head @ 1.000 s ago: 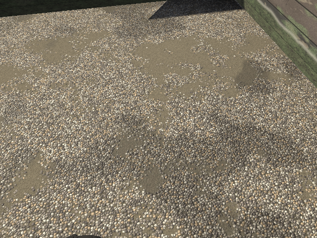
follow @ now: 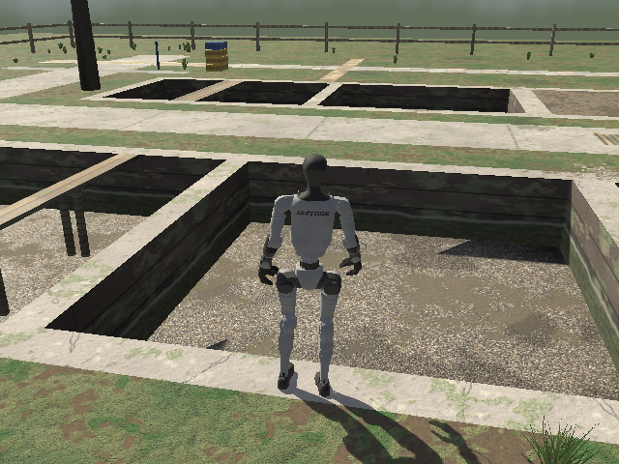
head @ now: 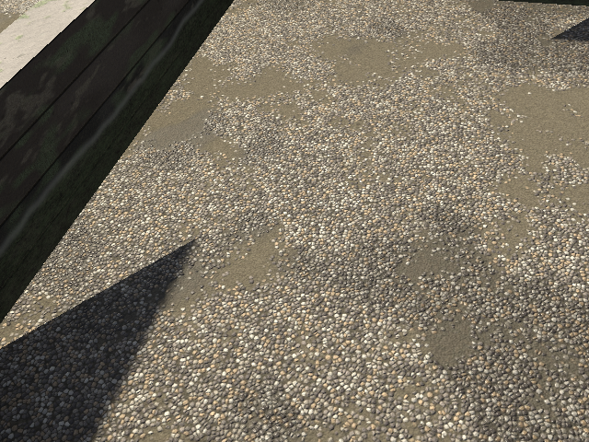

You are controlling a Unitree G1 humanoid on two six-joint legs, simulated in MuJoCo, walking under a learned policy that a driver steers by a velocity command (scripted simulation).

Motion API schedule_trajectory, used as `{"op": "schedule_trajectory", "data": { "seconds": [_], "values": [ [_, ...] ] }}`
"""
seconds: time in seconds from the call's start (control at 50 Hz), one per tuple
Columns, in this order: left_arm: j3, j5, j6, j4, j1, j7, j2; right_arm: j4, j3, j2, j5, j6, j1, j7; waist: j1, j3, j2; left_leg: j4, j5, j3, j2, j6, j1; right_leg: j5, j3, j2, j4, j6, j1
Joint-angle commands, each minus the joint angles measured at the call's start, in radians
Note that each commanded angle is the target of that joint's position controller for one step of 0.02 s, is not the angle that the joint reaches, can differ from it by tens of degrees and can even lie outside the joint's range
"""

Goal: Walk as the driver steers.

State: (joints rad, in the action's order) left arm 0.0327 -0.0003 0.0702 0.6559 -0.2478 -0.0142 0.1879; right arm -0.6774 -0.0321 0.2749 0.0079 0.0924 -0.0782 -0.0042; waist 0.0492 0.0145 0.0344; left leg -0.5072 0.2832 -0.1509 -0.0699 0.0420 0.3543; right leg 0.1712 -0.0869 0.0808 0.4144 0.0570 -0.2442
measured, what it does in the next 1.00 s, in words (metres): steps on the spot, turning right: left foot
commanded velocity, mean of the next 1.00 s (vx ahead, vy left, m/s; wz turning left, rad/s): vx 0.40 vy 0.00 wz -0.45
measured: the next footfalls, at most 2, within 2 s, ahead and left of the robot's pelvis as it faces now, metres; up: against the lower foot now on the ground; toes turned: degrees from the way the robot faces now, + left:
left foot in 0.20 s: +0.08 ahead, +0.12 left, +0.00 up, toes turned -15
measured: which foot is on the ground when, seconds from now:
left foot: up 0.00-0.18, down 0.20-1.00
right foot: down 0.00-1.00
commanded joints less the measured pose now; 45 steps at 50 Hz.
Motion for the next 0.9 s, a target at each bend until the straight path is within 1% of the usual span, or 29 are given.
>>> {"op": "schedule_trajectory", "data": {
  "seconds": [0.02, 0.04, 0.1, 0.12, 0.14, 0.16, 0.2, 0.22, 0.24, 0.28, 0.3, 0.32, 0.36, 0.4, 0.46, 0.5, 0.56, 0.6, 0.64, 0.66, 0.7, 0.72, 0.74, 0.76, 0.78, 0.8, 0.82, 0.84, 0.9],
  "values": [
    [-0.062, 0.008, -0.023, -0.112, 0.120, 0.002, 0.169, 0.067, -0.027, 0.099, -0.012, -0.014, 0.079, -0.003, -0.042, 0.019, -0.168, -0.053, 0.020, 0.040, 0.015, 0.016, 0.114, 0.369, -0.397, -0.174, -0.236, 0.006, 0.089],
    [-0.066, 0.001, -0.018, -0.114, 0.102, 0.003, 0.170, 0.071, -0.024, 0.092, -0.014, -0.013, 0.084, -0.002, -0.032, 0.020, -0.180, -0.061, 0.036, 0.049, 0.015, 0.018, 0.122, 0.389, -0.417, -0.171, -0.236, 0.017, 0.099],
    [-0.081, -0.001, 0.002, -0.113, 0.054, 0.004, 0.183, 0.093, -0.014, 0.084, -0.009, -0.024, 0.136, -0.007, -0.003, 0.014, -0.155, -0.056, 0.064, 0.064, 0.017, 0.016, 0.149, 0.341, -0.467, -0.166, -0.202, 0.057, 0.148],
    [-0.076, -0.007, 0.007, -0.121, 0.060, 0.008, 0.174, 0.105, 0.001, 0.061, -0.021, -0.026, 0.151, -0.008, -0.007, 0.002, -0.119, -0.015, 0.049, 0.062, 0.029, 0.011, 0.129, 0.269, -0.449, -0.167, -0.184, 0.067, 0.133],
    [-0.082, -0.011, 0.008, -0.107, 0.047, 0.009, 0.183, 0.109, 0.005, 0.050, -0.020, -0.032, 0.129, -0.013, -0.006, 0.018, -0.112, 0.033, 0.019, 0.070, 0.023, 0.003, 0.071, 0.205, -0.445, -0.165, -0.164, 0.077, 0.117],
    [-0.086, -0.012, 0.009, -0.104, 0.054, 0.008, 0.194, 0.110, 0.009, 0.043, -0.019, -0.036, 0.109, -0.020, -0.011, 0.034, -0.135, 0.051, 0.003, 0.087, 0.016, -0.008, 0.008, 0.164, -0.446, -0.158, -0.150, 0.082, 0.097],
    [-0.083, -0.003, 0.011, -0.103, 0.090, 0.005, 0.187, 0.106, 0.015, 0.023, -0.026, -0.046, 0.058, -0.033, -0.034, 0.060, -0.136, 0.106, -0.057, 0.126, 0.019, -0.027, -0.159, 0.103, -0.418, -0.130, -0.115, 0.075, 0.013],
    [-0.072, 0.007, 0.011, -0.105, 0.107, 0.008, 0.156, 0.117, 0.022, -0.001, -0.033, -0.052, 0.052, -0.034, -0.043, 0.072, -0.100, 0.096, -0.113, 0.121, 0.045, -0.034, -0.283, 0.083, -0.390, -0.114, -0.094, 0.054, -0.081],
    [-0.065, 0.015, 0.004, -0.113, 0.130, 0.008, 0.138, 0.123, 0.015, 0.015, -0.041, -0.058, 0.054, -0.033, -0.052, 0.102, -0.049, 0.032, -0.074, 0.103, 0.069, -0.038, -0.364, 0.143, -0.344, -0.085, -0.079, 0.036, -0.156],
    [-0.063, 0.020, -0.011, -0.137, 0.173, 0.006, 0.135, 0.149, 0.011, 0.036, -0.050, -0.063, 0.072, -0.030, -0.064, 0.091, 0.022, 0.025, -0.056, 0.039, 0.136, -0.062, -0.412, 0.158, -0.245, -0.014, 0.020, 0.014, -0.253],
    [-0.061, 0.018, -0.015, -0.146, 0.174, 0.007, 0.126, 0.153, 0.007, 0.059, -0.051, -0.066, 0.062, -0.032, -0.065, 0.089, 0.070, 0.062, -0.067, -0.014, 0.189, -0.084, -0.394, 0.151, -0.191, 0.014, 0.102, 0.006, -0.257],
    [-0.057, 0.005, -0.012, -0.157, 0.167, 0.008, 0.121, 0.154, 0.009, 0.074, -0.056, -0.069, 0.056, -0.031, -0.056, 0.079, 0.114, 0.093, -0.142, -0.066, 0.243, -0.117, -0.359, 0.175, -0.147, 0.029, 0.165, -0.004, -0.259],
    [-0.058, -0.020, -0.008, -0.167, 0.174, 0.015, 0.136, 0.149, 0.013, 0.081, -0.046, -0.080, 0.021, -0.026, -0.062, 0.049, 0.101, 0.074, -0.411, -0.089, 0.288, -0.159, -0.298, 0.194, -0.079, 0.011, 0.244, -0.013, -0.243],
    [-0.057, -0.021, -0.005, -0.163, 0.160, 0.012, 0.131, 0.148, 0.022, 0.068, -0.041, -0.087, 0.015, -0.023, -0.046, 0.059, 0.086, 0.041, -0.520, -0.043, 0.276, -0.159, -0.245, 0.168, -0.037, -0.002, 0.280, -0.014, -0.176],
    [-0.054, -0.016, 0.004, -0.159, 0.157, 0.007, 0.123, 0.163, 0.025, 0.060, -0.041, -0.080, 0.039, -0.017, -0.018, 0.051, 0.054, -0.011, -0.395, 0.068, 0.202, -0.106, -0.168, 0.075, -0.025, 0.005, 0.259, 0.003, -0.092],
    [-0.056, -0.003, 0.011, -0.158, 0.173, 0.009, 0.137, 0.183, 0.027, 0.043, -0.049, -0.071, 0.052, -0.015, -0.015, 0.048, -0.020, -0.069, -0.265, 0.166, 0.134, -0.062, -0.152, -0.057, -0.081, -0.004, 0.237, 0.021, -0.082],
    [-0.064, 0.005, 0.023, -0.168, 0.188, 0.017, 0.182, 0.210, 0.030, 0.018, -0.053, -0.067, 0.062, -0.008, -0.002, 0.050, -0.158, -0.197, -0.116, 0.246, 0.028, -0.010, -0.121, -0.185, -0.285, -0.070, 0.136, 0.085, -0.093],
    [-0.069, -0.001, 0.025, -0.175, 0.202, 0.017, 0.198, 0.211, 0.025, 0.016, -0.043, -0.071, 0.039, -0.013, -0.012, 0.047, -0.201, -0.211, 0.015, 0.228, -0.006, 0.001, -0.050, -0.260, -0.367, -0.101, 0.112, 0.120, -0.049],
    [-0.066, -0.002, 0.021, -0.183, 0.253, 0.018, 0.187, 0.203, 0.025, 0.001, -0.042, -0.074, -0.003, -0.015, -0.046, 0.078, -0.190, -0.164, 0.006, 0.209, -0.006, -0.003, -0.110, -0.324, -0.376, -0.095, 0.118, 0.112, -0.065],
    [-0.068, 0.014, 0.016, -0.192, 0.269, 0.018, 0.174, 0.196, 0.022, 0.004, -0.044, -0.078, -0.003, -0.019, -0.041, 0.102, -0.137, -0.136, -0.073, 0.210, 0.014, -0.010, -0.196, -0.311, -0.344, -0.066, 0.136, 0.080, -0.108],
    [-0.060, 0.019, 0.007, -0.190, 0.265, 0.020, 0.133, 0.197, 0.013, 0.005, -0.050, -0.075, -0.001, -0.023, -0.050, 0.153, -0.012, -0.127, -0.298, 0.182, 0.095, -0.031, -0.370, -0.214, -0.241, -0.004, 0.197, 0.021, -0.213],
    [-0.058, 0.022, -0.004, -0.187, 0.253, 0.021, 0.124, 0.205, 0.012, 0.003, -0.054, -0.064, -0.003, -0.025, -0.060, 0.172, 0.034, -0.106, -0.379, 0.156, 0.161, -0.059, -0.409, -0.115, -0.180, 0.028, 0.237, 0.008, -0.239],
    [-0.058, 0.019, -0.013, -0.183, 0.261, 0.020, 0.118, 0.205, 0.005, 0.019, -0.053, -0.054, 0.005, -0.028, -0.055, 0.161, 0.067, -0.082, -0.441, 0.137, 0.220, -0.082, -0.401, -0.026, -0.127, 0.041, 0.262, 0.005, -0.251],
    [-0.056, 0.012, -0.018, -0.181, 0.261, 0.015, 0.111, 0.209, 0.003, 0.022, -0.050, -0.046, 0.021, -0.031, -0.051, 0.139, 0.081, -0.062, -0.437, 0.133, 0.248, -0.096, -0.363, 0.033, -0.099, 0.039, 0.269, 0.003, -0.243],
    [-0.052, 0.001, -0.021, -0.178, 0.275, 0.009, 0.105, 0.214, 0.005, 0.017, -0.044, -0.043, 0.023, -0.032, -0.062, 0.111, 0.066, -0.047, -0.382, 0.136, 0.244, -0.095, -0.295, 0.025, -0.082, 0.028, 0.256, 0.004, -0.196],
    [-0.049, 0.000, -0.022, -0.174, 0.266, 0.004, 0.094, 0.217, 0.008, 0.012, -0.042, -0.042, 0.041, -0.030, -0.045, 0.094, 0.054, -0.036, -0.283, 0.162, 0.221, -0.081, -0.233, -0.006, -0.079, 0.024, 0.233, 0.006, -0.145],
    [-0.046, 0.008, -0.023, -0.163, 0.238, 0.000, 0.094, 0.225, 0.010, 0.007, -0.044, -0.041, 0.068, -0.028, -0.023, 0.091, 0.031, -0.035, -0.161, 0.208, 0.177, -0.064, -0.209, -0.067, -0.100, 0.023, 0.215, 0.010, -0.125],
    [-0.051, 0.011, -0.025, -0.135, 0.201, 0.001, 0.122, 0.229, 0.014, -0.010, -0.039, -0.041, 0.062, -0.024, -0.035, 0.078, -0.012, -0.041, -0.042, 0.227, 0.139, -0.061, -0.205, -0.088, -0.138, 0.015, 0.202, 0.018, -0.130],
    [-0.040, 0.010, -0.021, -0.132, 0.195, 0.009, 0.127, 0.229, 0.023, -0.038, -0.033, -0.046, 0.055, -0.017, -0.037, 0.043, -0.098, -0.090, 0.059, 0.255, 0.077, -0.050, -0.222, -0.046, -0.263, -0.025, 0.098, 0.037, -0.195]
  ]
}}
Keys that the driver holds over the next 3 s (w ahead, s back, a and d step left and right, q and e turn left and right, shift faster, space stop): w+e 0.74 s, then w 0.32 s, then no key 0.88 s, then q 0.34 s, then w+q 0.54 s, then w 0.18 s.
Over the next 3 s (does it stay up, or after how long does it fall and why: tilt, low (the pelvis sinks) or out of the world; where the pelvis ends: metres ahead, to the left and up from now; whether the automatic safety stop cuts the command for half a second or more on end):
stays up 0.06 0.02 -0.03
